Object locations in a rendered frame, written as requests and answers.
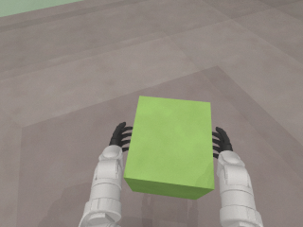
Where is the robot right forearm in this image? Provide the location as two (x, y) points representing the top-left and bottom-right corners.
(216, 150), (264, 227)

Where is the carton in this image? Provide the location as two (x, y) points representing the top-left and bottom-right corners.
(123, 96), (215, 200)

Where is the robot left forearm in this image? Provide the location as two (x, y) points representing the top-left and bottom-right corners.
(79, 145), (124, 227)

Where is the robot left hand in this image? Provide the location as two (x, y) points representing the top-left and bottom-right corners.
(109, 122), (133, 152)

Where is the robot right hand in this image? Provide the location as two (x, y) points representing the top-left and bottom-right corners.
(212, 127), (233, 159)

